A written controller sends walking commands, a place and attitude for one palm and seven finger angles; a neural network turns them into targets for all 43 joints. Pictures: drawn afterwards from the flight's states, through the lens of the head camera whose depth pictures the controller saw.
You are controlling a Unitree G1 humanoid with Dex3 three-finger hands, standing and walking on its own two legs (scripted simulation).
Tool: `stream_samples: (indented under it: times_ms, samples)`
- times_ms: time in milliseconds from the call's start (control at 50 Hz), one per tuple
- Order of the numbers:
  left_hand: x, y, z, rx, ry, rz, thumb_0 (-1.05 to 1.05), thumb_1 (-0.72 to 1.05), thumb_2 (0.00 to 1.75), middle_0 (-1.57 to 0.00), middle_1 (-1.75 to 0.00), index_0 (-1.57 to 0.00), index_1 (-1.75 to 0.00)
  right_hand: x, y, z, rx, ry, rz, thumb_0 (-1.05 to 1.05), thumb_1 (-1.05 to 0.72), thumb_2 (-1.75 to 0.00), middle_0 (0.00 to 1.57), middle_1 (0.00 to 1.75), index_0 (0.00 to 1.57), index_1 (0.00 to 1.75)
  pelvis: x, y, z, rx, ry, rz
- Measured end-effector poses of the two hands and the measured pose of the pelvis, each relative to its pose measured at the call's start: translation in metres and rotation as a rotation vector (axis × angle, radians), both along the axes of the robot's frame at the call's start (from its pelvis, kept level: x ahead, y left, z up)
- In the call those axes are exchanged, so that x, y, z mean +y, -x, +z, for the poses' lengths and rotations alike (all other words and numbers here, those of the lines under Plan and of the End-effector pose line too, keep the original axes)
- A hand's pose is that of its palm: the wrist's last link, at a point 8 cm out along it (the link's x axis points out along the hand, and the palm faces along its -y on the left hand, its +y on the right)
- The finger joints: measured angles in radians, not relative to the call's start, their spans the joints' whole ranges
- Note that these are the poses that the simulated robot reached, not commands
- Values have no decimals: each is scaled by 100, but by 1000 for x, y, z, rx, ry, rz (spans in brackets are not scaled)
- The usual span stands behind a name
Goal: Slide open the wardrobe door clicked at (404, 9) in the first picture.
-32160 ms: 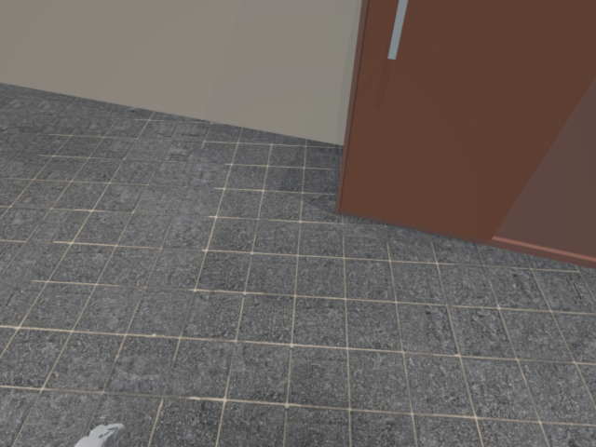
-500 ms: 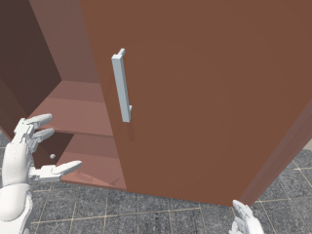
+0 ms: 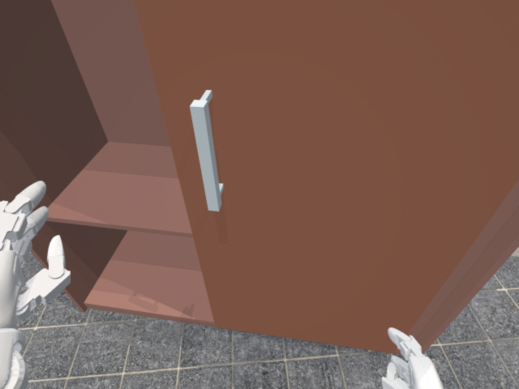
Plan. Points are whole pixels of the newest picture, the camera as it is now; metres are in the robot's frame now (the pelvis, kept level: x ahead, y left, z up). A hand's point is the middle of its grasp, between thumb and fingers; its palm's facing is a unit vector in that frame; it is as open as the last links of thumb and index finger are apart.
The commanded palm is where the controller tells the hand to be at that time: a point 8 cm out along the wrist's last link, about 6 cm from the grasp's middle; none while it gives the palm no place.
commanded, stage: draw the hand back to the body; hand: left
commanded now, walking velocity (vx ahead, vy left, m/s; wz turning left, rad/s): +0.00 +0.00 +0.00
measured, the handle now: (211, 155) +0.48 +0.17 +0.13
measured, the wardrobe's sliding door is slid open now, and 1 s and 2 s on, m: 0.57 0.57 0.57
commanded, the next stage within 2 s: step back with the hand held close in 0.24 s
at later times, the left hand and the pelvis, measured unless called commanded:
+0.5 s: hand (67, 270) +0.18 +0.26 +0.17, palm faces +0.47 -0.79 -0.39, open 7.4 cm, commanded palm +0.13 +0.29 +0.17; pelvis -0.02 -0.01 +0.00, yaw -1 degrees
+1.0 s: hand (18, 325) +0.12 +0.28 +0.15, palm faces +0.47 -0.78 -0.42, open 7.4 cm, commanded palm +0.07 +0.32 +0.17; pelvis -0.08 +0.02 -0.02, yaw -1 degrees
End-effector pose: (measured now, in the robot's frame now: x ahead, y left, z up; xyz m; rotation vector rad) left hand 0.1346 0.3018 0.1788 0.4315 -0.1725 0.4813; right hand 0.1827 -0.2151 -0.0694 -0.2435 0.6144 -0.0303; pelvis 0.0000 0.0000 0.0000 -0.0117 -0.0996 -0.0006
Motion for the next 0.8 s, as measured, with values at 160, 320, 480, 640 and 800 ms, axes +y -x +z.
stream_samples:
  times_ms: [160, 320, 480, 640, 800]
  samples:
    - [-5, 0, -8, 16, 30, -1, 1, 88, 89, -21, -31, -21, -31, -2, 8, -2, 10, -2, -5, 2, -91, -90, 20, 30, 20, 30, -4, 5, 0, -4, -2, -1]
    - [-11, 2, -2, -3, 9, -19, 2, 89, 90, -21, -30, -21, -30, -8, 16, -3, 13, -1, -21, 2, -91, -90, 20, 30, 20, 30, -8, 7, 1, -14, -1, -3]
    - [-4, -2, 3, -21, -45, -11, 2, 89, 90, -21, -30, -21, -30, -17, 22, -3, 38, 13, -50, 2, -91, -90, 20, 30, 20, 30, -8, 14, 0, 39, 14, -8]
    - [-8, -9, -7, 39, -83, -118, 2, 89, 90, -21, -30, -21, -30, -24, 40, -1, 64, 45, -138, 2, -91, -90, 20, 30, 20, 30, 7, 24, -3, 87, 3, -27]
    - [10, 15, 7, -28, -172, -129, 2, 89, 90, -21, -30, -22, -30, -14, 64, 2, 50, 53, -164, 2, -91, -90, 20, 30, 20, 30, 16, 44, -9, 80, -5, -34]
